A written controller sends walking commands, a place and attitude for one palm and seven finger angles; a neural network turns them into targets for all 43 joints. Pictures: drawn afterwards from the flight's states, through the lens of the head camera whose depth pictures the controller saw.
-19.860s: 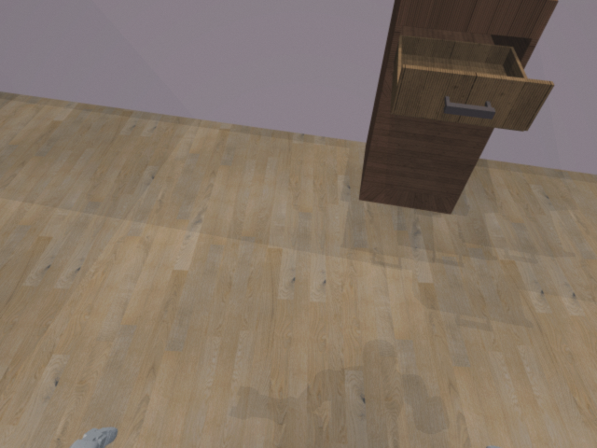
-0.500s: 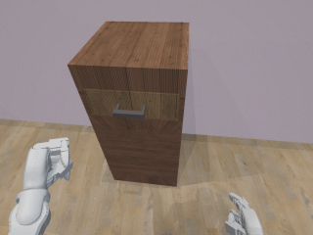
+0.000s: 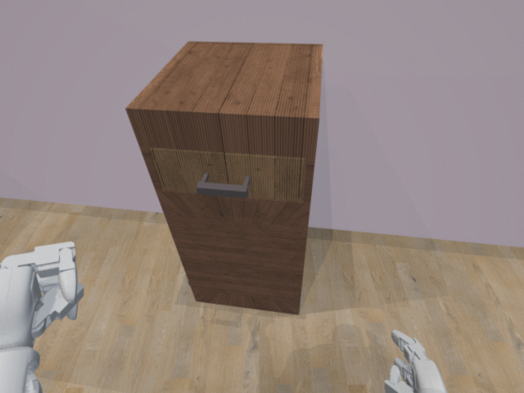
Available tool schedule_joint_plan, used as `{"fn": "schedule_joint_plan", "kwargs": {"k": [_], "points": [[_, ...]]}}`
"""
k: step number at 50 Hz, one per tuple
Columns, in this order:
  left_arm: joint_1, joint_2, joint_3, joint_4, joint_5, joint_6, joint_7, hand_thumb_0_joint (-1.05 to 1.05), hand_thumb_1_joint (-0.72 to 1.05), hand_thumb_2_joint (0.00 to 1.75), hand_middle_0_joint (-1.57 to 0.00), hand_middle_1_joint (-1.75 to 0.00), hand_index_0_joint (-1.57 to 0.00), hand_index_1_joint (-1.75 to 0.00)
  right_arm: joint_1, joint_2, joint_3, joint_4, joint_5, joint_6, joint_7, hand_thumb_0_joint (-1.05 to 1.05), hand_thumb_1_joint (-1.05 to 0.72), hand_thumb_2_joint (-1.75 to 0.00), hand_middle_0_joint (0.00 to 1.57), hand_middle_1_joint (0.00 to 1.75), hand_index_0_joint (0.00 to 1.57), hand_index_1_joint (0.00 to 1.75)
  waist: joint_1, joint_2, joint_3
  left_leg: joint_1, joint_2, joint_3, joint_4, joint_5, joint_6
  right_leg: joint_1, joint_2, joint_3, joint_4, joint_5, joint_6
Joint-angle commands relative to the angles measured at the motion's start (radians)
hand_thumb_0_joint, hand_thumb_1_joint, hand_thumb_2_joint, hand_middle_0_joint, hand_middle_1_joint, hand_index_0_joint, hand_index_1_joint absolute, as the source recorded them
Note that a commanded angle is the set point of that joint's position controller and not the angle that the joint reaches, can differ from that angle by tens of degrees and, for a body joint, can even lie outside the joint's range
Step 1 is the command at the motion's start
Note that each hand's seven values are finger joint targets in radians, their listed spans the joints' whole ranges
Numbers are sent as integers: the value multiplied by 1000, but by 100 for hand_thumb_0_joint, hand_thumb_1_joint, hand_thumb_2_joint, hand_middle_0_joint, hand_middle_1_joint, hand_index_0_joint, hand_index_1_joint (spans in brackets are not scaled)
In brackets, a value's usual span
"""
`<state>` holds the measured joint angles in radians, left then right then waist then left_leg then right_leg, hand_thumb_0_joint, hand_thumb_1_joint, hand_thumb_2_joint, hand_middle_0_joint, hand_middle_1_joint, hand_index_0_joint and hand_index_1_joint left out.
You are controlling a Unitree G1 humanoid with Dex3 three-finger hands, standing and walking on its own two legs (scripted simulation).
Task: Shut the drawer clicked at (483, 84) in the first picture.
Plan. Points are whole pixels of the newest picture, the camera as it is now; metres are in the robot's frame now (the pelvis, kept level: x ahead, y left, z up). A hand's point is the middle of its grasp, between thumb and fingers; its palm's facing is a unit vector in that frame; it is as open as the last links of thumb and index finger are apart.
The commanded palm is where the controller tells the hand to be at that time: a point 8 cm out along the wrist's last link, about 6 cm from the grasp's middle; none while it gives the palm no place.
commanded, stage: step back with the hand held close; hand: left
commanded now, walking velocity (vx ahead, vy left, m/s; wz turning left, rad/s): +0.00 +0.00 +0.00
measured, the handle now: (224, 184) +0.60 +0.18 -0.05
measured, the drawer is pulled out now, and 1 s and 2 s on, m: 0.00 0.00 0.00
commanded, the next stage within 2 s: stop stepping back and stand still in 1.56 s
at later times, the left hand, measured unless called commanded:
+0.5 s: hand (56, 298) +0.17 +0.26 +0.15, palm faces +0.30 -0.80 -0.52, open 3.2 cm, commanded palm +0.10 +0.30 +0.17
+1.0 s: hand (9, 364) +0.10 +0.26 +0.16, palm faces +0.39 -0.77 -0.51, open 3.2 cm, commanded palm +0.03 +0.30 +0.17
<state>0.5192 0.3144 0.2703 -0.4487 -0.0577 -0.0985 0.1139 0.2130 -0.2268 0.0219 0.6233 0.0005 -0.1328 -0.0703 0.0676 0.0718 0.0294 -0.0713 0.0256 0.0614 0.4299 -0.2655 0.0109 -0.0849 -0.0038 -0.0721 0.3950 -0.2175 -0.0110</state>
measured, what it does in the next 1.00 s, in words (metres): shifts its weight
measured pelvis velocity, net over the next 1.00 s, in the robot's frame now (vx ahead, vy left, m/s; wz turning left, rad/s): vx -0.09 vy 0.01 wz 0.03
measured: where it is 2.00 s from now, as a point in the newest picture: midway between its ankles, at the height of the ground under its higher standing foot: outside the picture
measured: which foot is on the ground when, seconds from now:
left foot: down 0.00-1.00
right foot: down 0.00-1.00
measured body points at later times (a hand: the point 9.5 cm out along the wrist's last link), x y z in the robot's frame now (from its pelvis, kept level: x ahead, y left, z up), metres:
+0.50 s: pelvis -0.03 +0.02 +0.00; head +0.00 +0.02 +0.44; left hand +0.14 +0.30 +0.18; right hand +0.14 -0.22 -0.09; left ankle -0.01 +0.11 -0.74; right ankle +0.01 -0.11 -0.74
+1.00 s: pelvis -0.09 +0.01 -0.02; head -0.06 +0.03 +0.43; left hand +0.07 +0.30 +0.18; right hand +0.08 -0.22 -0.10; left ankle -0.01 +0.11 -0.74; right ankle -0.02 -0.11 -0.74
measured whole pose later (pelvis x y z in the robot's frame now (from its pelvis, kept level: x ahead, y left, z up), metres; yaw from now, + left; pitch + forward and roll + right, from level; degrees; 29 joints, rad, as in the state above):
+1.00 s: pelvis -0.09 +0.01 -0.02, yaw +2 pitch +0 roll -1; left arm 0.61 0.40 0.43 -0.61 -0.01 -0.28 0.14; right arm 0.20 -0.21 -0.02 0.56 0.00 -0.09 -0.06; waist 0.00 0.00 0.07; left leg -0.44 0.00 0.04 0.63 -0.20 0.05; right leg -0.40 0.04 0.04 0.60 -0.21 0.01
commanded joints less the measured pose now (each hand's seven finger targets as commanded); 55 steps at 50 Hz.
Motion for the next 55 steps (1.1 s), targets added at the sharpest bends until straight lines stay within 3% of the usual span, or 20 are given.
{"fn": "schedule_joint_plan", "kwargs": {"k": [1, 2, 3, 4, 5, 7, 11, 13, 19, 22, 28, 34, 38, 41, 43, 45, 48, 52, 53, 55], "points": [[-83, 182, 128, -238, -2, -72, 16, 0, 90, 90, -140, -160, -140, -160, -145, -94, -36, -164, -1, -67, -11, 0, -90, -90, 20, 30, 20, 30, 1, -1, -44, -31, -5, -39, -76, 142, 16, -3, 0, 56, -80, 80, -10], [-281, 345, 302, -313, 2, -134, 27, 0, 90, 90, -140, -160, -140, -160, -130, -110, -21, -213, 3, -40, -7, 0, -90, -90, 20, 30, 20, 30, -41, 40, 84, -124, -1, -55, -89, 35, 26, -89, -35, 157, -140, 74, -11], [-135, 252, 240, -212, 3, -137, 17, 0, 90, 90, -140, -160, -140, -160, -134, -103, -35, -177, -4, -23, -8, 0, -90, -90, 20, 30, 20, 30, -45, -47, 66, -132, 2, -57, -63, 21, 34, -123, -56, 169, -165, 42, -11], [-20, 177, 186, -148, 4, -130, 6, 0, 90, 90, -140, -160, -140, -160, -120, -106, -45, -178, -6, -3, -2, 0, -90, -90, 20, 30, 20, 30, -49, -83, 35, -98, 6, -51, -51, 57, 35, -128, -62, 171, -172, 47, -9], [1, 153, 154, -162, 5, -131, -1, 0, 90, 90, -140, -160, -140, -160, -122, -112, -50, -183, -10, 12, 6, 0, -90, -90, 20, 30, 20, 30, -54, -95, 14, -94, 10, -44, -49, 82, 34, -124, -63, 162, -168, 68, -5], [22, 157, 153, -194, 7, -144, -2, 0, 90, 90, -140, -160, -140, -160, -132, -120, -59, -190, -13, 28, 7, 0, -90, -90, 20, 30, 20, 30, -55, -48, -37, -99, 13, -42, -63, 130, 33, -92, -60, 138, -134, 148, -1], [79, 200, 191, -235, 8, -153, 13, 0, 90, 90, -140, -160, -140, -160, -125, -118, -75, -213, -3, 62, 5, 0, -90, -90, 20, 30, 20, 30, -58, -61, -151, -115, 28, -45, -69, 239, 33, -10, -48, 98, -47, 296, 12], [105, 223, 216, -260, 6, -156, 19, 0, 90, 90, -140, -160, -140, -160, -130, -114, -77, -224, 0, 71, 0, 0, -90, -90, 20, 30, 20, 30, -51, -32, -185, -127, 35, -56, -68, 305, 32, 14, -43, 84, -3, 348, 14], [135, 231, 225, -314, 8, -158, 27, 0, 90, 90, -140, -160, -140, -160, -125, -119, -84, -248, 2, 75, -9, 0, -90, -90, 20, 30, 20, 30, -48, 6, -202, -211, 60, -77, -71, 340, 36, 44, -20, 72, 96, 381, 26], [130, 225, 229, -311, 13, -156, 27, 0, 90, 90, -140, -160, -140, -160, -130, -125, -89, -249, -1, 67, -12, 0, -90, -90, 20, 30, 20, 30, -47, 19, -169, -299, 79, -92, -94, 255, 50, 58, -11, 77, 142, 347, 30], [107, 216, 228, -309, 26, -169, 35, 0, 90, 90, -140, -160, -140, -160, -116, -122, -87, -250, 5, 48, -13, 0, -90, -90, 20, 30, 20, 30, -64, -35, -106, -484, 83, -111, -110, -87, 72, 70, -25, 121, 166, 237, 25], [86, 218, 224, -331, 30, -195, 46, 0, 90, 90, -140, -160, -140, -160, -98, -118, -85, -240, -1, 32, -12, 0, -90, -90, 20, 30, 20, 30, -80, -88, -81, -449, 43, -107, -35, -226, 61, -85, -60, 187, 23, -20, 5], [75, 217, 221, -353, 36, -215, 53, 0, 90, 90, -140, -160, -140, -160, -95, -125, -82, -237, -6, 20, -15, 0, -90, -90, 20, 30, 20, 30, -83, -5, -75, -482, 79, -148, -102, -286, 70, -79, -23, 142, 58, -90, 17], [90, 218, 240, -351, 50, -227, 56, 0, 90, 90, -140, -160, -140, -160, -105, -133, -84, -242, -2, 4, -18, 0, -90, -90, 20, 30, 20, 30, -69, 100, -95, -661, 158, -230, -217, -394, 110, 103, 47, 96, 271, 63, 36], [97, 231, 263, -350, 58, -234, 51, 0, 90, 90, -140, -160, -140, -160, -115, -122, -88, -248, -2, -7, -19, 0, -90, -90, 20, 30, 20, 30, -63, 96, -102, -713, 176, -242, -202, -370, 123, 149, 62, 111, 334, 144, 41], [114, 230, 269, -347, 48, -241, 43, 0, 90, 90, -140, -160, -140, -160, -97, -122, -95, -235, -2, -11, -15, 0, -90, -90, 20, 30, 20, 30, -69, 13, -119, -654, 137, -203, -115, -237, 108, 111, 47, 154, 291, 241, 28], [92, 223, 253, -363, 37, -245, 33, 0, 90, 90, -140, -160, -140, -160, -85, -117, -97, -213, -6, -12, -8, 0, -90, -90, 20, 30, 20, 30, -83, -51, -137, -535, 59, -130, 7, -168, 70, -15, -22, 258, 180, 310, -1], [68, 259, 248, -366, 21, -245, 45, 0, 90, 90, -140, -160, -140, -160, -73, -101, -108, -188, -9, 16, 7, 0, -90, -90, 20, 30, 20, 30, -95, -191, -140, -296, -34, -73, 237, -127, 8, -317, -173, 400, -96, -32, -79], [79, 255, 244, -352, 20, -243, 51, 0, 90, 90, -140, -160, -140, -160, -77, -88, -104, -179, -8, 26, 9, 0, -90, -90, 20, 30, 20, 30, -97, -207, -140, -238, -38, -68, 265, -92, 3, -372, -191, 377, -117, -56, -86], [96, 260, 251, -346, 18, -243, 59, 0, 90, 90, -140, -160, -140, -160, -87, -88, -103, -178, -6, 43, 8, 0, -90, -90, 20, 30, 20, 30, -100, -196, -146, -200, -30, -85, 204, -70, 11, -396, -156, 299, -94, -66, -64]]}}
